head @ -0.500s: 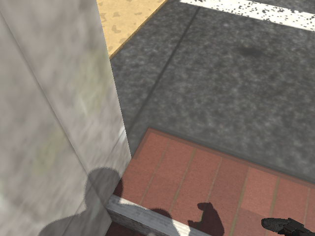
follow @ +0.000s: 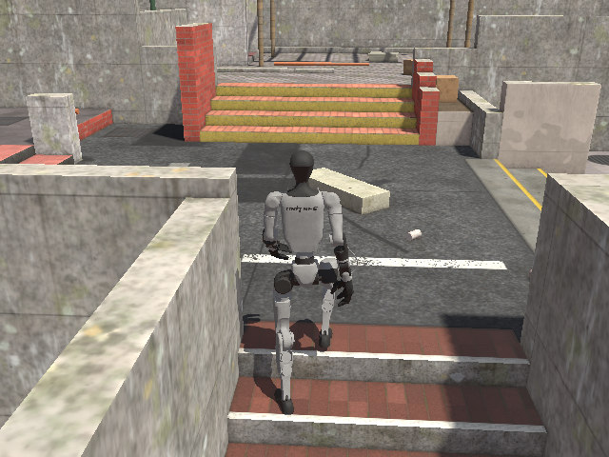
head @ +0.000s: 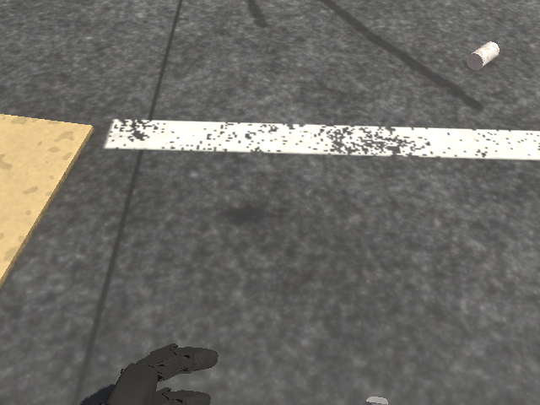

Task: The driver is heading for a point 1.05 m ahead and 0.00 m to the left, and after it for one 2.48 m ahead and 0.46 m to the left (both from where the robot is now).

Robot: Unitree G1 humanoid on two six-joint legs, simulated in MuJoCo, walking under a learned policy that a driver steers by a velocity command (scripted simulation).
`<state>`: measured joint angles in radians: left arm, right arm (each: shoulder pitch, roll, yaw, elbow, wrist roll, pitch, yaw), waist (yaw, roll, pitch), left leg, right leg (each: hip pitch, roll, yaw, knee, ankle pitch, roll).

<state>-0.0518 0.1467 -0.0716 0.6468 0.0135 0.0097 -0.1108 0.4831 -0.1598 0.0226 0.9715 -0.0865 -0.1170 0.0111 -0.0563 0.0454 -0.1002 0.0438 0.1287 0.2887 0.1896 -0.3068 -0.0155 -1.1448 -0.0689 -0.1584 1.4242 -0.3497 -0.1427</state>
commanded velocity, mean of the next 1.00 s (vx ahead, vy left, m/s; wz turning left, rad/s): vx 0.64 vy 0.00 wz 0.12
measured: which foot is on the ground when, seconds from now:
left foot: down 0.00-0.06, up 0.08-0.74, down 0.76-1.00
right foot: up 0.00-0.00, down 0.02-0.76, up 0.78-1.00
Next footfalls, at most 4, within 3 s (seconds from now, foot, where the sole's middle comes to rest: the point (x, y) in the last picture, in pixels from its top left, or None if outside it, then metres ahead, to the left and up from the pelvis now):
0.02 right None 0.21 -0.12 -0.63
0.76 left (198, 390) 0.50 0.15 -0.63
1.20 right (206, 211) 1.01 0.14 -0.63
1.58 left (181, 122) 1.40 0.24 -0.63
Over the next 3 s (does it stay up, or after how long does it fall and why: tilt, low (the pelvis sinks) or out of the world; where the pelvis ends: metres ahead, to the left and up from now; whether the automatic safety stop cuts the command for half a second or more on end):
stays up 1.66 0.16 0.09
